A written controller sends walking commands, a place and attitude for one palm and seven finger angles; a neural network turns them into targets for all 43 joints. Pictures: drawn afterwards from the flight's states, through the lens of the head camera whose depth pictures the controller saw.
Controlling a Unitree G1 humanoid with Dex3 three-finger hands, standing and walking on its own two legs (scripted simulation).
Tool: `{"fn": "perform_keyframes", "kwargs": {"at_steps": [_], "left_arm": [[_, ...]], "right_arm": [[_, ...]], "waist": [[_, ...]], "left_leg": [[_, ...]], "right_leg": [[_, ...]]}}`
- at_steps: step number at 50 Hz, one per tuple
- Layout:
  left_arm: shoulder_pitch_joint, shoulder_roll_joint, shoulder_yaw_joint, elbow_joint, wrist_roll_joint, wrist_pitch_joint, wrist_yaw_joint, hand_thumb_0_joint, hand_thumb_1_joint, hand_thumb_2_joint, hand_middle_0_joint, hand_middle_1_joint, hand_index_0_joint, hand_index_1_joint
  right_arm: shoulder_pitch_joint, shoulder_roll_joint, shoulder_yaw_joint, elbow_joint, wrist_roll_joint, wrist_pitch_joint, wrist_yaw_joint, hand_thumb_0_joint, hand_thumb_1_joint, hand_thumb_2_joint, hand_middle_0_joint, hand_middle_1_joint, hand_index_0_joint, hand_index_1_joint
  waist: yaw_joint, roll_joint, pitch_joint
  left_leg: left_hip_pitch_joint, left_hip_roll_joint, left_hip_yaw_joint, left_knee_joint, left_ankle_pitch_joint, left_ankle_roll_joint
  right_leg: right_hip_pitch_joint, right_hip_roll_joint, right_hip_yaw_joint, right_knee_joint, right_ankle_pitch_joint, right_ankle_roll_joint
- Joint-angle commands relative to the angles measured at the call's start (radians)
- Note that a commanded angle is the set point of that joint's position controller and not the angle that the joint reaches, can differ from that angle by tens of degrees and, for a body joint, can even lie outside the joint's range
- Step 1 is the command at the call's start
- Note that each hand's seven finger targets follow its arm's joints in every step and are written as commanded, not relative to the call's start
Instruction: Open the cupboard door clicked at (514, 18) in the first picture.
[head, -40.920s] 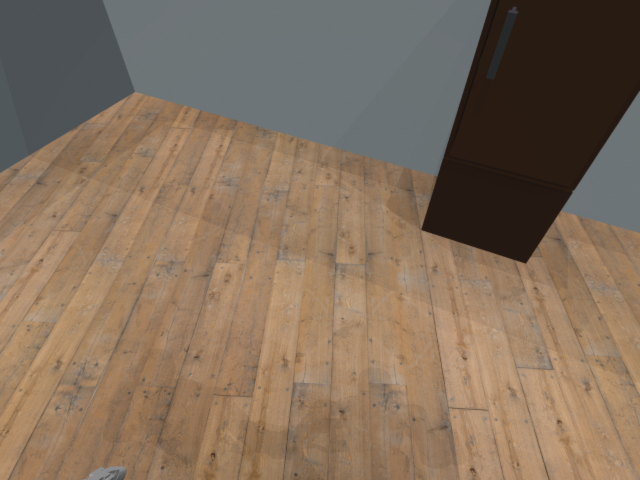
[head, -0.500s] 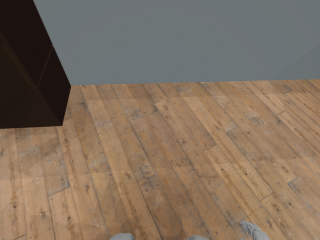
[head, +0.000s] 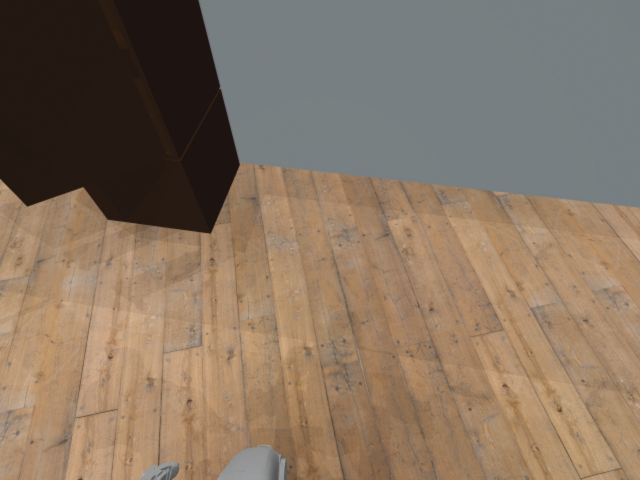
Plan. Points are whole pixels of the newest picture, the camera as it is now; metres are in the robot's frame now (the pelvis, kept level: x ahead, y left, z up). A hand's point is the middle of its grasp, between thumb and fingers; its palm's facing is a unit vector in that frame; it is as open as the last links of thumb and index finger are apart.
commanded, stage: turn to face it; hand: left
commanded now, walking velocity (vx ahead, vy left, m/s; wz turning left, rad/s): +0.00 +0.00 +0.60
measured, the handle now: out of the picture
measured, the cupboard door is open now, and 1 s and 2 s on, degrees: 39 39 39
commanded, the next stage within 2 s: take the last steps up to it in 0.72 s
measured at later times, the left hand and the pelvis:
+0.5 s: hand out of the picture +0.07 +0.23 -0.16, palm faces +0.30 -0.91 -0.28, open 7.4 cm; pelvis +0.02 -0.01 -0.01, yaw +16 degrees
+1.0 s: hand out of the picture -0.04 +0.19 -0.18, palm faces +0.51 -0.83 -0.21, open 7.4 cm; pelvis +0.03 +0.00 -0.01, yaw +28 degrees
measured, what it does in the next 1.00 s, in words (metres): steps on the spot, turning left: left foot, then right foot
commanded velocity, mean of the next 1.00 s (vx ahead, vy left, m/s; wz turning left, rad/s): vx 0.06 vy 0.03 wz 0.39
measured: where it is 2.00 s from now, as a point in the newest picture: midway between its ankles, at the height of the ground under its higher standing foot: (255, 451)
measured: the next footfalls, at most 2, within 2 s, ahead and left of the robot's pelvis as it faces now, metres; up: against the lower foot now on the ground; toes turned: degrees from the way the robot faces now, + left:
left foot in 0.14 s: +0.05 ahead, +0.13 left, +0.00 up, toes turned +10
right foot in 0.52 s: +0.10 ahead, -0.12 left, +0.00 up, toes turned +15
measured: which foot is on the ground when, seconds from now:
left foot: up 0.00-0.12, down 0.14-0.52, up 0.54-0.84, down 0.86-1.00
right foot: down 0.00-0.14, up 0.16-0.50, down 0.52-0.86, up 0.88-1.00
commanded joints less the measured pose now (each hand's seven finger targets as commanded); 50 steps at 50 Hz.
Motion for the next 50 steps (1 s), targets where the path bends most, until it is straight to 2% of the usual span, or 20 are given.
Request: {"fn": "perform_keyframes", "kwargs": {"at_steps": [1, 5, 6, 7, 8, 13, 21, 23, 24, 25, 26, 27, 30, 37, 41, 42, 43, 44, 46, 50], "left_arm": [[0.088, 0.239, 0.069, -0.041, 0.005, -0.019, 0.014, 0.000, 0.900, 0.900, -0.200, -0.300, -0.200, -0.300], [0.074, 0.244, 0.078, -0.034, -0.009, -0.012, 0.006, 0.000, 0.900, 0.900, -0.200, -0.300, -0.200, -0.300], [0.068, 0.207, 0.074, -0.056, -0.016, -0.006, 0.001, 0.000, 0.900, 0.900, -0.200, -0.300, -0.200, -0.300], [0.022, 0.127, 0.051, -0.104, -0.020, -0.002, -0.006, 0.000, 0.900, 0.900, -0.200, -0.300, -0.200, -0.300], [-0.038, 0.149, 0.048, -0.132, -0.008, 0.011, 0.001, 0.000, 0.900, 0.900, -0.200, -0.300, -0.200, -0.300], [-0.024, 0.133, 0.057, -0.057, -0.008, 0.025, -0.007, 0.000, 0.900, 0.900, -0.200, -0.300, -0.200, -0.300], [-0.015, 0.121, 0.046, -0.070, -0.012, 0.019, -0.005, 0.000, 0.900, 0.900, -0.200, -0.300, -0.200, -0.300], [0.049, 0.126, 0.049, -0.054, -0.016, 0.010, -0.002, 0.000, 0.900, 0.900, -0.200, -0.300, -0.200, -0.300], [0.088, 0.147, 0.054, -0.042, -0.014, 0.001, 0.002, 0.000, 0.900, 0.900, -0.200, -0.300, -0.200, -0.300], [0.121, 0.205, 0.068, -0.039, -0.003, -0.011, 0.010, 0.000, 0.900, 0.900, -0.200, -0.300, -0.200, -0.300], [0.124, 0.281, 0.080, -0.044, 0.010, -0.015, 0.013, 0.000, 0.900, 0.900, -0.200, -0.300, -0.200, -0.300], [0.111, 0.271, 0.072, -0.052, 0.002, -0.016, 0.016, 0.000, 0.900, 0.900, -0.200, -0.300, -0.200, -0.300], [-0.004, 0.178, 0.049, -0.067, -0.002, -0.017, 0.018, 0.000, 0.900, 0.900, -0.200, -0.300, -0.200, -0.300], [0.121, 0.215, 0.062, 0.009, 0.006, -0.026, 0.014, 0.000, 0.900, 0.900, -0.200, -0.300, -0.200, -0.300], [0.102, 0.198, 0.058, 0.040, -0.010, -0.018, 0.011, 0.000, 0.900, 0.900, -0.200, -0.300, -0.200, -0.300], [0.105, 0.159, 0.054, 0.028, -0.019, -0.014, 0.007, 0.000, 0.900, 0.900, -0.200, -0.300, -0.200, -0.300], [0.104, 0.103, 0.042, 0.005, -0.022, -0.008, 0.001, 0.000, 0.900, 0.900, -0.200, -0.300, -0.200, -0.300], [0.039, 0.094, 0.033, -0.027, -0.007, -0.001, 0.000, 0.000, 0.900, 0.900, -0.200, -0.300, -0.200, -0.300], [-0.053, 0.102, 0.039, -0.021, -0.004, 0.004, -0.011, 0.000, 0.900, 0.900, -0.200, -0.300, -0.200, -0.300], [-0.003, 0.078, 0.036, 0.028, -0.003, -0.009, -0.036, 0.000, 0.900, 0.900, -0.200, -0.300, -0.200, -0.300]], "right_arm": [[-0.112, -0.034, 0.012, -0.117, 0.008, -0.038, 0.009, 0.000, -0.900, -0.900, 0.200, 0.300, 0.200, 0.300], [-0.003, -0.079, 0.004, -0.095, 0.002, -0.053, 0.001, 0.000, -0.900, -0.900, 0.200, 0.300, 0.200, 0.300], [0.066, -0.166, -0.016, -0.083, -0.005, -0.062, -0.004, 0.000, -0.900, -0.900, 0.200, 0.300, 0.200, 0.300], [0.155, -0.277, -0.047, -0.074, -0.011, -0.063, -0.013, 0.000, -0.900, -0.900, 0.200, 0.300, 0.200, 0.300], [0.202, -0.295, -0.046, -0.055, -0.007, -0.056, -0.023, 0.000, -0.900, -0.900, 0.200, 0.300, 0.200, 0.300], [0.031, -0.183, -0.012, -0.095, -0.011, -0.071, -0.048, 0.000, -0.900, -0.900, 0.200, 0.300, 0.200, 0.300], [0.015, -0.187, -0.021, -0.093, -0.015, -0.056, -0.040, 0.000, -0.900, -0.900, 0.200, 0.300, 0.200, 0.300], [-0.011, -0.181, -0.023, -0.101, -0.010, -0.051, -0.039, 0.000, -0.900, -0.900, 0.200, 0.300, 0.200, 0.300], [-0.026, -0.165, -0.021, -0.105, -0.003, -0.051, -0.036, 0.000, -0.900, -0.900, 0.200, 0.300, 0.200, 0.300], [-0.018, -0.114, -0.016, -0.117, 0.005, -0.052, -0.031, 0.000, -0.900, -0.900, 0.200, 0.300, 0.200, 0.300], [-0.023, -0.063, -0.006, -0.139, 0.008, -0.053, -0.025, 0.000, -0.900, -0.900, 0.200, 0.300, 0.200, 0.300], [-0.036, -0.100, -0.013, -0.133, -0.001, -0.046, -0.023, 0.000, -0.900, -0.900, 0.200, 0.300, 0.200, 0.300], [-0.016, -0.079, -0.011, -0.081, -0.002, -0.026, -0.012, 0.000, -0.900, -0.900, 0.200, 0.300, 0.200, 0.300], [-0.075, -0.011, 0.023, -0.066, 0.010, -0.045, -0.011, 0.000, -0.900, -0.900, 0.200, 0.300, 0.200, 0.300], [0.023, -0.037, 0.028, -0.018, 0.006, -0.064, -0.021, 0.000, -0.900, -0.900, 0.200, 0.300, 0.200, 0.300], [0.053, -0.103, 0.017, -0.012, -0.002, -0.076, -0.025, 0.000, -0.900, -0.900, 0.200, 0.300, 0.200, 0.300], [0.101, -0.187, 0.000, -0.009, -0.013, -0.077, -0.030, 0.000, -0.900, -0.900, 0.200, 0.300, 0.200, 0.300], [0.147, -0.217, -0.007, -0.006, -0.019, -0.065, -0.034, 0.000, -0.900, -0.900, 0.200, 0.300, 0.200, 0.300], [0.157, -0.173, 0.002, 0.005, -0.019, -0.078, -0.055, 0.000, -0.900, -0.900, 0.200, 0.300, 0.200, 0.300], [0.109, -0.130, 0.019, -0.003, -0.014, -0.105, -0.054, 0.000, -0.900, -0.900, 0.200, 0.300, 0.200, 0.300]], "waist": [[0.075, -0.192, -0.130], [0.011, -0.148, -0.188], [-0.030, 0.053, -0.245], [-0.078, 0.347, -0.258], [-0.087, 0.205, -0.257], [0.007, 0.145, -0.162], [0.010, 0.186, -0.160], [0.043, 0.158, -0.168], [0.066, 0.108, -0.169], [0.082, -0.056, -0.178], [0.086, -0.294, -0.152], [0.086, -0.228, -0.145], [0.018, -0.219, -0.081], [0.075, -0.185, -0.131], [0.020, -0.157, -0.158], [0.009, 0.004, -0.197], [-0.008, 0.251, -0.209], [-0.040, 0.235, -0.173], [-0.044, 0.280, -0.122], [0.012, 0.142, -0.107]], "left_leg": [[0.005, 0.004, 0.055, -0.216, -0.014, 0.007], [0.269, -0.014, 0.076, -0.542, 0.224, 0.039], [0.456, 0.132, -0.102, -0.598, 0.446, 0.103], [0.556, 0.406, -0.470, -0.628, 0.880, 0.272], [0.513, 0.449, -0.474, -0.611, 0.851, 0.333], [0.321, 0.234, -0.286, -0.663, 0.594, 0.225], [0.252, 0.199, -0.341, -0.639, 0.503, 0.225], [0.175, 0.173, -0.346, -0.589, 0.483, 0.201], [0.101, 0.136, -0.324, -0.537, 0.420, 0.165], [-0.029, 0.044, -0.242, -0.390, 0.242, 0.103], [-0.130, -0.093, -0.070, -0.142, -0.112, 0.033], [-0.108, -0.042, -0.117, 0.059, -0.157, 0.042], [-0.095, 0.013, -0.097, 0.217, 0.001, 0.025], [0.042, -0.013, 0.025, -0.231, -0.028, 0.017], [0.298, -0.011, 0.030, -0.594, 0.249, 0.041], [0.427, 0.105, -0.087, -0.638, 0.403, 0.085], [0.500, 0.312, -0.348, -0.642, 0.592, 0.208], [0.439, 0.390, -0.403, -0.685, 0.456, 0.294], [0.418, 0.319, -0.410, -0.730, 0.313, 0.308], [0.342, 0.232, -0.280, -0.760, 0.250, 0.263]], "right_leg": [[0.172, -0.241, 0.092, -0.091, 0.624, -0.114], [0.076, -0.222, 0.006, 0.106, 0.579, -0.030], [-0.104, -0.160, -0.044, 0.290, 0.347, 0.028], [-0.372, -0.016, -0.034, 0.525, -0.350, 0.093], [-0.399, -0.017, 0.089, 0.627, -0.372, 0.073], [-0.343, 0.000, 0.145, 0.622, -0.107, 0.078], [-0.151, 0.083, 0.101, 0.247, -0.121, 0.064], [-0.008, 0.104, 0.090, 0.083, -0.015, 0.055], [0.103, 0.086, 0.104, -0.050, 0.071, 0.049], [0.218, -0.076, 0.266, -0.194, 0.053, 0.004], [0.197, -0.329, 0.512, -0.264, 0.146, -0.119], [0.087, -0.373, 0.504, -0.263, 0.160, -0.181], [0.011, -0.220, 0.266, -0.211, 0.301, -0.138], [0.153, -0.216, 0.164, -0.121, 0.607, -0.140], [0.055, -0.165, 0.101, 0.005, 0.507, -0.052], [-0.060, -0.111, 0.051, 0.103, 0.314, -0.001], [-0.231, -0.006, -0.007, 0.250, -0.148, 0.052], [-0.290, 0.024, 0.028, 0.420, -0.347, 0.040], [-0.422, 0.016, 0.110, 0.586, -0.257, 0.029], [-0.321, 0.017, 0.091, 0.480, -0.131, 0.018]]}}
